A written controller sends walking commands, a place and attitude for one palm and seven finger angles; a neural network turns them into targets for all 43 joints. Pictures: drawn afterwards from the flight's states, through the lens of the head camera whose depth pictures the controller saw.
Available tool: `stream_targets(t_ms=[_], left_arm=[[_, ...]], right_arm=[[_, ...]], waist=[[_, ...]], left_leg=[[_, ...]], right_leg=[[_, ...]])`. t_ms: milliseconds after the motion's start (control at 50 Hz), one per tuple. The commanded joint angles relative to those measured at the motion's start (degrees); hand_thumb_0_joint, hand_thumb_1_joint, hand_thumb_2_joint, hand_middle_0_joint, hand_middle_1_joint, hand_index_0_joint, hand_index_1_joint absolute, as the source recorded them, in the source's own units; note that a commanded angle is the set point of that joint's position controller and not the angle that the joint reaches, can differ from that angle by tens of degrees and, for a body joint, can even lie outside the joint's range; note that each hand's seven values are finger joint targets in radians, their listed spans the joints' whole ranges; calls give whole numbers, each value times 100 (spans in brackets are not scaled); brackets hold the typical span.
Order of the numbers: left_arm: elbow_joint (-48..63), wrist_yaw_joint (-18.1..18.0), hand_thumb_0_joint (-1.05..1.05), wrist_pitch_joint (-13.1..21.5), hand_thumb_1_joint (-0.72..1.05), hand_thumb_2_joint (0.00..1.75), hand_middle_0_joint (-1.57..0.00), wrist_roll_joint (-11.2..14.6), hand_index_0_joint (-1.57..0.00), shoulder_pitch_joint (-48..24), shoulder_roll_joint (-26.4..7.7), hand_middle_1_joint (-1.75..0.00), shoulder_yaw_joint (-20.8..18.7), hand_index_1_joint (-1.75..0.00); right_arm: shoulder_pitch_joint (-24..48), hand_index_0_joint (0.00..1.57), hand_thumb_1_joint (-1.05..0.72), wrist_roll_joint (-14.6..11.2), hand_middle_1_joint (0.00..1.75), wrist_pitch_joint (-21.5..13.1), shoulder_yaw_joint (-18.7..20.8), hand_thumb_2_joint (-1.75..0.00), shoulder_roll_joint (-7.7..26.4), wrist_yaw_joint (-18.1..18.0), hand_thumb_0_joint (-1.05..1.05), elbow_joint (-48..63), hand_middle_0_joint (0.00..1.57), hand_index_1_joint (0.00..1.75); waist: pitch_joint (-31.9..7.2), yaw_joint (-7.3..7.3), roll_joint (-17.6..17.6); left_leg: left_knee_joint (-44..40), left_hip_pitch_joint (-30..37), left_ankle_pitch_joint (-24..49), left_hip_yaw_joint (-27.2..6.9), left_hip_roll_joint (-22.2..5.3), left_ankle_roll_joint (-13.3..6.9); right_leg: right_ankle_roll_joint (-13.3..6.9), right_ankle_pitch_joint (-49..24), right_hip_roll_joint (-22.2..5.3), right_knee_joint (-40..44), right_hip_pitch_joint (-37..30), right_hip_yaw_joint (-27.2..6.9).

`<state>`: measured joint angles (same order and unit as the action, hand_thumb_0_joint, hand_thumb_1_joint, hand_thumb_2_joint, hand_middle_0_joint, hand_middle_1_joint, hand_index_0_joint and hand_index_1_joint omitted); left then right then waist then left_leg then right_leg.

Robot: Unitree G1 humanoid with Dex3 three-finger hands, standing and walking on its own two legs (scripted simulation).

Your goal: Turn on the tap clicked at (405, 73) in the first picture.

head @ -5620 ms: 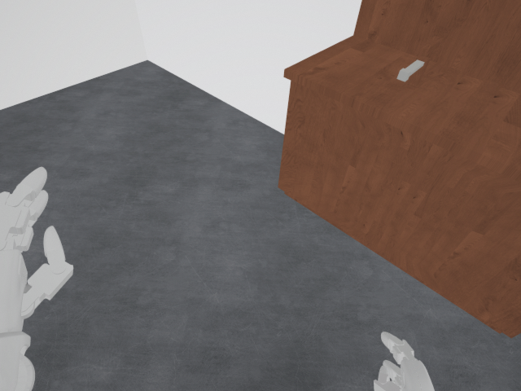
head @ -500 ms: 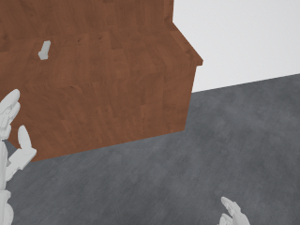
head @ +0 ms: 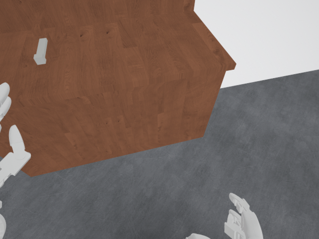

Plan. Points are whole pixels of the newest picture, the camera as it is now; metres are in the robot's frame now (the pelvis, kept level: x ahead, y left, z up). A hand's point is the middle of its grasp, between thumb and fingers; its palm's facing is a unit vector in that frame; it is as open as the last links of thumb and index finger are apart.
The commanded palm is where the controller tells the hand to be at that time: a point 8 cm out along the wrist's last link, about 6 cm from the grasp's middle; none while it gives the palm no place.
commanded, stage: take the last steps up to it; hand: left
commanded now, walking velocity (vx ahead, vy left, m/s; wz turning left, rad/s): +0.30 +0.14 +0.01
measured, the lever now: (40, 59) +0.66 +0.46 +0.05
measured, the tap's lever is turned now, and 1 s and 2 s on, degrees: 0 0 0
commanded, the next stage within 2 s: come to a stop and stand still in 0.84 s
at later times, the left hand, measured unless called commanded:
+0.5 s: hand (13, 99) +0.35 +0.32 +0.18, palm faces +0.40 -0.80 -0.44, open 7.4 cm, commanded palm +0.28 +0.36 +0.18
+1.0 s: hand (22, 78) +0.42 +0.34 +0.17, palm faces +0.34 -0.85 -0.41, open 7.4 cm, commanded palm +0.37 +0.39 +0.18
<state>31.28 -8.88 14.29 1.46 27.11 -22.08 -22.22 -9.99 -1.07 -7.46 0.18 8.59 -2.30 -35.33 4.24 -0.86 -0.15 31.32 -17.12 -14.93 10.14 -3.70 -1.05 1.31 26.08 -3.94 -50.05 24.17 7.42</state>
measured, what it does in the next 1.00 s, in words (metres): walks ahead: right foot, then left foot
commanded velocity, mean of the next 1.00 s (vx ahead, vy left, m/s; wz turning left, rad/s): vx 0.19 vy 0.07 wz -0.03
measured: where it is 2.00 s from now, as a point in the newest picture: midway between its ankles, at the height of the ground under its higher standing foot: outside the picture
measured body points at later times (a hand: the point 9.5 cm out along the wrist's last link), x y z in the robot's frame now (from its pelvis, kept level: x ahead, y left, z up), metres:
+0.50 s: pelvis +0.11 +0.08 -0.01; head +0.15 +0.08 +0.44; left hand +0.32 +0.36 +0.20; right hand +0.28 -0.18 -0.09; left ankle +0.18 +0.20 -0.73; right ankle +0.05 -0.05 -0.68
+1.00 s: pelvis +0.20 +0.12 +0.00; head +0.23 +0.13 +0.45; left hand +0.40 +0.38 +0.19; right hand +0.35 -0.15 -0.09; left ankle +0.26 +0.23 -0.73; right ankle +0.17 +0.00 -0.73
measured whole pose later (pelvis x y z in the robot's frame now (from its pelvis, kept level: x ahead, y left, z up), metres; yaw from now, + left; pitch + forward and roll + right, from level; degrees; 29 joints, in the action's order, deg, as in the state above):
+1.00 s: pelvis +0.20 +0.12 +0.00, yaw -2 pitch -1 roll +0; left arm 31.9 -9.1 13.0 0.7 28.2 -20.3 -19.3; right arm -11.9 -0.1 -2.8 1.0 14.5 -3.7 -34.5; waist 4.5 -0.5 -0.9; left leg 32.3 -19.2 -12.2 7.3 -3.5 0.7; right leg 0.8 18.9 -4.2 -31.9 11.9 7.7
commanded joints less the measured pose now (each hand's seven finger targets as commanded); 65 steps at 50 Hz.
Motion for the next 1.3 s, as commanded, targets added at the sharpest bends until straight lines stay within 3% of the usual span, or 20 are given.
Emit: stream_targets(t_ms=[0,20,60,80,200,320,360,380,400,440,540,640,660,700,720,820,940,1020,1140,1280], left_arm=[[907,-93,0,249,90,90,-20,65,-20,271,-879,-30,-690,-30],[743,-85,0,209,90,90,-20,43,-20,169,-884,-30,-692,-30],[313,-104,0,160,90,90,-20,34,-20,17,-1128,-30,-904,-30],[229,-60,0,196,90,90,-20,140,-20,-178,-1001,-30,-804,-30],[634,-23,0,516,90,90,-20,-73,-20,-347,-854,-30,-509,-30],[1199,-199,0,411,90,90,-20,-57,-20,-272,-1005,-30,-697,-30],[1272,-200,0,453,90,90,-20,-50,-20,-386,-944,-30,-653,-30],[1334,-202,0,487,90,90,-20,-33,-20,-504,-907,-30,-644,-30],[1262,-192,0,535,90,90,-20,-10,-20,-640,-916,-30,-664,-30],[720,-119,0,501,90,90,-20,13,-20,-596,-1136,-30,-822,-30],[1362,-27,0,422,90,90,-20,79,-20,-73,-711,-30,-516,-30],[887,-99,0,147,90,90,-20,40,-20,-180,-840,-30,-609,-30],[768,-107,0,105,90,90,-20,7,-20,-292,-921,-30,-663,-30],[347,-114,0,3,90,90,-20,59,-20,-487,-1063,-30,-758,-30],[265,-92,0,25,90,90,-20,101,-20,-559,-943,-30,-603,-30],[582,-98,0,248,90,90,-20,-63,-20,-464,-828,-30,-444,-30],[1281,-193,0,228,90,90,-20,-12,-20,-246,-921,-30,-575,-30],[1344,-99,0,314,90,90,-20,71,-20,-480,-1063,-30,-663,-30],[1445,44,0,80,90,90,-20,132,-20,185,-652,-30,-363,-30],[1295,15,0,-149,90,90,-20,201,-20,-128,-829,-30,-449,-30]], right_arm=[[231,20,-90,19,30,-165,296,-90,928,-118,0,694,20,30],[275,20,-90,15,30,-104,299,-90,929,-134,0,703,20,30],[346,20,-90,32,30,-27,264,-90,800,-88,0,835,20,30],[281,20,-90,43,30,-18,388,-90,968,-17,0,722,20,30],[336,20,-90,94,30,147,249,-90,846,-10,0,598,20,30],[268,20,-90,138,30,19,321,-90,758,-107,0,866,20,30],[82,20,-90,87,30,0,424,-90,899,-199,0,890,20,30],[34,20,-90,56,30,4,472,-90,1049,-203,0,921,20,30],[42,20,-90,49,30,9,499,-90,1106,-174,0,942,20,30],[211,20,-90,47,30,5,426,-90,984,-169,0,823,20,30],[235,20,-90,4,30,-136,321,-90,916,-60,0,770,20,30],[264,20,-90,22,30,-38,210,-90,900,-175,0,803,20,30],[223,20,-90,32,30,14,192,-90,854,-204,0,809,20,30],[301,20,-90,62,30,60,145,-90,748,-174,0,882,20,30],[311,20,-90,63,30,55,232,-90,888,-115,0,810,20,30],[443,20,-90,101,30,203,64,-90,746,-130,0,715,20,30],[275,20,-90,142,30,205,213,-90,791,-182,0,967,20,30],[184,20,-90,163,30,158,278,-90,946,-187,0,1016,20,30],[55,20,-90,129,30,20,314,-90,987,108,0,997,20,30],[130,20,-90,146,30,-59,167,-90,916,-19,0,1041,20,30]], waist=[[-1281,110,850],[-1283,141,444],[-1083,142,-1647],[-837,114,-1640],[-728,25,-657],[-1004,165,-902],[-1174,1,28],[-1375,-53,1076],[-1408,-23,1825],[-1134,-8,1625],[-1109,88,1438],[-1125,122,863],[-1039,82,345],[-751,155,-1840],[-686,136,-1861],[-897,96,-738],[-1151,114,-518],[-1212,36,1938],[-1292,49,1355],[-1089,25,1263]], left_leg=[[-399,442,1097,-930,-1033,-598],[177,-92,722,-729,-857,-458],[2755,-2411,-1383,-328,267,8],[3648,-2653,-1253,-1031,92,124],[2650,-2019,-310,-932,-390,199],[-1,59,486,201,218,113],[-636,1044,723,17,89,27],[-832,1749,1132,-1029,-658,-295],[-1090,2070,1869,-2582,-1652,-855],[-1419,1264,351,-3097,-2040,-1453],[-1230,484,891,-1271,-1344,-950],[-539,-138,-289,-790,-1094,-453],[-37,-426,-662,-600,-815,-282],[2109,-1850,-1559,-161,225,146],[3017,-2158,-1354,-727,114,197],[2237,-1519,-733,-675,-84,233],[-355,347,632,-59,239,177],[-1422,1511,3588,-2795,-1870,-652],[-1012,1461,3890,-1252,-1471,-430],[-1275,990,2317,-1220,-1546,-425]], right_leg=[[-77,-790,203,1965,-1241,269],[-187,-1124,23,2419,-1864,-35],[-1215,-1466,-2066,3320,-2969,-3737],[-1325,-1287,-2324,3559,-2672,-3982],[-922,-3582,-1586,2962,-1957,-997],[-693,-2866,-1136,2498,-1678,-623],[-448,-2494,-827,1377,-1337,-371],[-190,-1486,-332,106,-530,-38],[-49,891,169,-1156,522,-42],[-91,890,-97,-2144,1115,-638],[-7,-31,-75,-167,101,-158],[-34,-760,194,1972,-1410,142],[-186,-814,-68,2444,-1617,-337],[-1047,-862,-1721,3467,-1963,-3383],[-1261,-1328,-2004,3593,-2085,-3588],[-972,-4355,-1416,2812,-2118,-1201],[-637,-3011,-911,2312,-1748,-645],[-7,943,290,-587,129,-474],[51,-251,343,189,-153,-319],[90,-349,406,1579,-809,-204]])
